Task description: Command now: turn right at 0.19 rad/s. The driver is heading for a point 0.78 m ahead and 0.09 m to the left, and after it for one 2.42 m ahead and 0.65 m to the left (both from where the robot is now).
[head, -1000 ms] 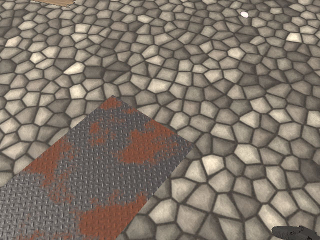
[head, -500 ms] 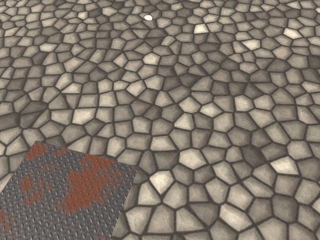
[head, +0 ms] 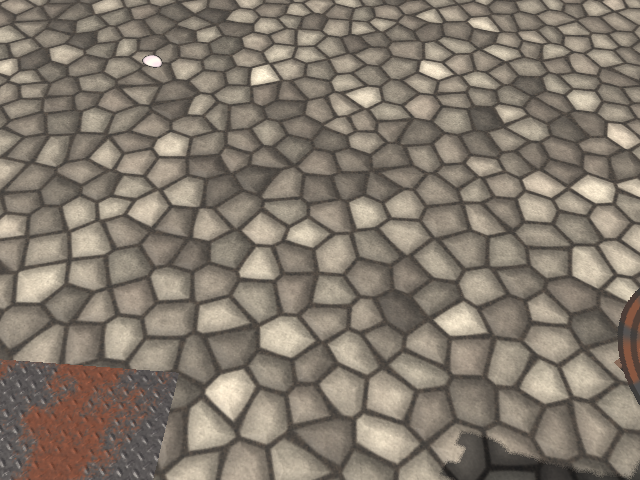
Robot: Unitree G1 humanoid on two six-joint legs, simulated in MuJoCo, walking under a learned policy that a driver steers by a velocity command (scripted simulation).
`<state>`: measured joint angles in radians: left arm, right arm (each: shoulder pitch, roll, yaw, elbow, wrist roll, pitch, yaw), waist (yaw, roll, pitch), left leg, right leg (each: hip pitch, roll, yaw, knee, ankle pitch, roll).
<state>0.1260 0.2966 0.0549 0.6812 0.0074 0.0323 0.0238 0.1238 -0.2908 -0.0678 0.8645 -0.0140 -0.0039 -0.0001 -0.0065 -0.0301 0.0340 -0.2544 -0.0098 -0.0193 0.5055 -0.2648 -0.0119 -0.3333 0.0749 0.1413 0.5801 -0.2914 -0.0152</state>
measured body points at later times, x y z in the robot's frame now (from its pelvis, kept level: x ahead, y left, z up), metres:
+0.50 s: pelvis +0.08 -0.02 +0.01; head +0.10 -0.03 +0.46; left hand +0.09 +0.26 -0.10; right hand +0.23 -0.29 -0.10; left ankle +0.16 +0.13 -0.68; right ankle -0.01 -0.13 -0.73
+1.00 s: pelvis +0.34 +0.05 +0.01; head +0.36 +0.05 +0.46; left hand +0.50 +0.32 -0.09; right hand +0.37 -0.23 -0.11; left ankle +0.32 +0.13 -0.73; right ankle +0.47 -0.14 -0.66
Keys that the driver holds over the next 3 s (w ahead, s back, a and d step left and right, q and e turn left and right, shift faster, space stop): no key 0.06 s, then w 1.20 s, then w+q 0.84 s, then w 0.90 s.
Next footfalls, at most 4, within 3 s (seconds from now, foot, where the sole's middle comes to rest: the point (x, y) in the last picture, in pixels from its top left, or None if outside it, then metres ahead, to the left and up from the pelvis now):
0.28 right None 0.03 -0.13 -0.77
0.70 left None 0.36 0.13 -0.77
1.24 right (374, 390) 0.67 -0.11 -0.77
1.78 left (263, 287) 0.95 0.15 -0.77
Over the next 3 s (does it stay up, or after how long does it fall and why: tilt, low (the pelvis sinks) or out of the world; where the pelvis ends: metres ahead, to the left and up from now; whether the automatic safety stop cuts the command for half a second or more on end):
stays up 1.41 0.32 0.01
